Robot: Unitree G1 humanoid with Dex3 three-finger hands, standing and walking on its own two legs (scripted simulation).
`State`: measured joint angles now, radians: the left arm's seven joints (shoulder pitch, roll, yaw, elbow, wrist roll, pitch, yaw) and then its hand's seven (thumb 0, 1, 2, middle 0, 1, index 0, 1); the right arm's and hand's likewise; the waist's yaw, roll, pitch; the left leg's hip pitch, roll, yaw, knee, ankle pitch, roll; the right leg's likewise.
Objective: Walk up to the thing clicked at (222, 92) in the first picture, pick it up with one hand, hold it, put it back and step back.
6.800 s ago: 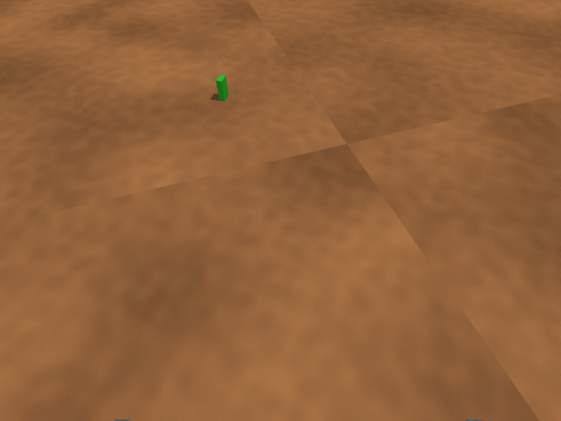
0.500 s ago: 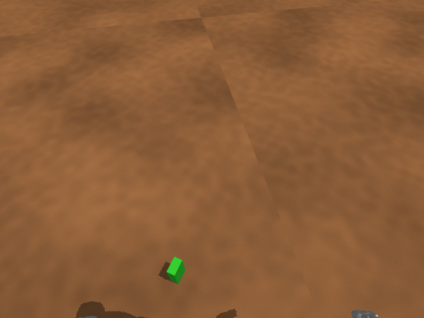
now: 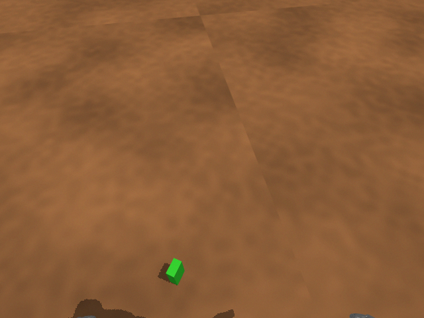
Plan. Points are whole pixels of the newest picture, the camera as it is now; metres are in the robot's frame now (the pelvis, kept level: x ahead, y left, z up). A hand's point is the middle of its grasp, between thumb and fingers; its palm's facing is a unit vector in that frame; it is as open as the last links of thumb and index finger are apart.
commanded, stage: walk up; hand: left
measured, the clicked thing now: (175, 271) +0.38 +0.18 -0.71
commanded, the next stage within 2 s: stand in 0.28 s
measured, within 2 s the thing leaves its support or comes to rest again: neither
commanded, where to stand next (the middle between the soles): +0.04 -0.01 m, yaw -2 degrees
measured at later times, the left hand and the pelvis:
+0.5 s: hand out of the picture +0.08 +0.25 -0.16, palm faces -0.02 -0.95 -0.32, open 7.4 cm; pelvis +0.02 +0.00 +0.00, yaw +0 degrees
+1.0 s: hand out of the picture +0.12 +0.25 -0.16, palm faces -0.02 -0.94 -0.34, open 7.4 cm; pelvis +0.04 +0.00 +0.00, yaw -1 degrees
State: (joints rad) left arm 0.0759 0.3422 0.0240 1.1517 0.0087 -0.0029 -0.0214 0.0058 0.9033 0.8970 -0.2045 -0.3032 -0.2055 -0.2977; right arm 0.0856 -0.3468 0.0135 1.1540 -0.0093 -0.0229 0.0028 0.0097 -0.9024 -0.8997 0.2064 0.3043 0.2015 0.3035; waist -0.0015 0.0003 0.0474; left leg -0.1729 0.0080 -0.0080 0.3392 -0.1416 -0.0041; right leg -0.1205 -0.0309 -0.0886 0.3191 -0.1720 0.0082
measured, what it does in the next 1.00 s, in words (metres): stands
